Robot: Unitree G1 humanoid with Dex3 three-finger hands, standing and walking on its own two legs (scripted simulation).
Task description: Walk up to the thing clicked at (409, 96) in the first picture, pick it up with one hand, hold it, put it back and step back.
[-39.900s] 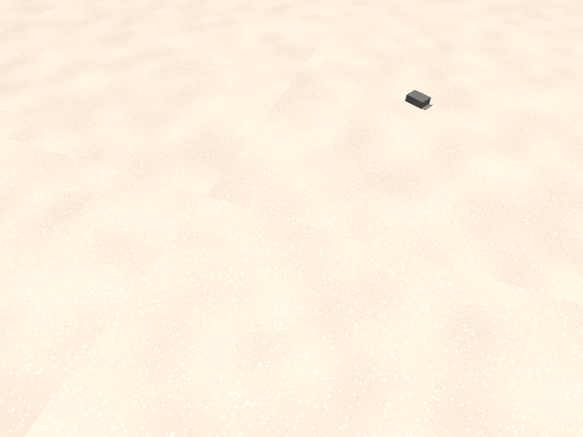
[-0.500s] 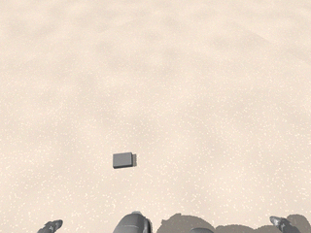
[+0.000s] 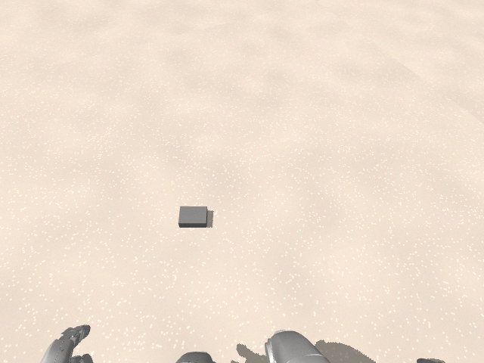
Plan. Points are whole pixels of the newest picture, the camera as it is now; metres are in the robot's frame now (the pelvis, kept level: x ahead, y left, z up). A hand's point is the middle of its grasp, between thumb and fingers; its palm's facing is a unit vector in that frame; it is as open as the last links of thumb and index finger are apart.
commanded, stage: step back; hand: left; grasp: from above
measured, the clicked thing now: (193, 216) +0.72 +0.22 -0.74
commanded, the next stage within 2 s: stand in 2.00 s
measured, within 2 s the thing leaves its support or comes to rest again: neither
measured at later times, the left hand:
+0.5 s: hand out of the picture -0.06 +0.24 -0.15, palm faces +0.01 -0.91 -0.42, open 7.4 cm
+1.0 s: hand out of the picture -0.28 +0.20 -0.14, palm faces +0.00 -0.91 -0.42, open 7.3 cm
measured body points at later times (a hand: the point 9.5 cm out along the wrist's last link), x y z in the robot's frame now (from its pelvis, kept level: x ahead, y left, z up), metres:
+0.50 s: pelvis -0.17 -0.03 -0.01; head -0.11 -0.04 +0.43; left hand -0.06 +0.29 -0.12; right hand -0.08 -0.35 -0.14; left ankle -0.19 +0.09 -0.73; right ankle -0.11 -0.16 -0.73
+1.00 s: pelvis -0.34 -0.07 +0.00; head -0.31 -0.09 +0.44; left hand -0.28 +0.25 -0.11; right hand -0.24 -0.39 -0.13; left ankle -0.28 +0.08 -0.67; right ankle -0.34 -0.18 -0.73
